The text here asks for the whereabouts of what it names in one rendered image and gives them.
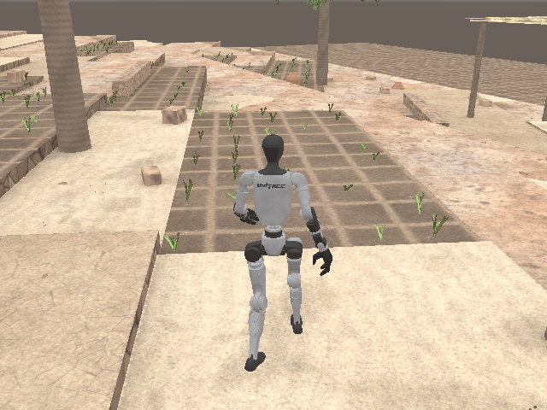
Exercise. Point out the left robot upper arm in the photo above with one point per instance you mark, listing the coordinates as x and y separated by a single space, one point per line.
244 183

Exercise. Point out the right robot hand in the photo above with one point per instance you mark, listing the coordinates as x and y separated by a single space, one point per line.
327 258

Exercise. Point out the left robot forearm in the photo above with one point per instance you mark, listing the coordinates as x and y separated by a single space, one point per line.
242 216

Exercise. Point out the left robot hand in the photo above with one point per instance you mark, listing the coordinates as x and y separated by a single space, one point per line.
250 219

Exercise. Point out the right robot forearm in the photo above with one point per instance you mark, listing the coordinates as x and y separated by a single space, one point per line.
316 232

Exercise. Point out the robot left foot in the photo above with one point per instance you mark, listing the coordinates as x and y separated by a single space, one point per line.
251 364

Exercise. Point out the right robot upper arm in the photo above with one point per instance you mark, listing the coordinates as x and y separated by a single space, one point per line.
303 195

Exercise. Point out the robot torso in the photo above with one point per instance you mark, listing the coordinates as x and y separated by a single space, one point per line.
272 200

